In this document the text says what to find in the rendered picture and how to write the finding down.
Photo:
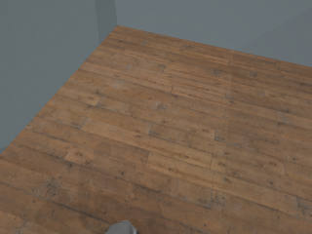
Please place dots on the left robot thigh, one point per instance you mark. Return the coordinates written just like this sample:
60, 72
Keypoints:
122, 228

